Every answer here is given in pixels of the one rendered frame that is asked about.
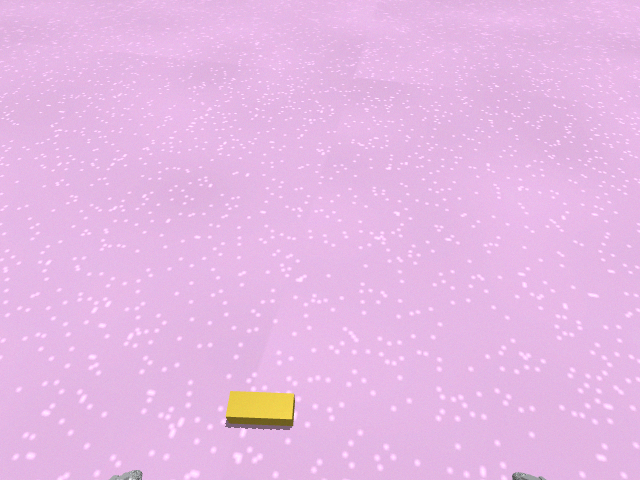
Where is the carton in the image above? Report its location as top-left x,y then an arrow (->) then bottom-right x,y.
226,391 -> 295,426

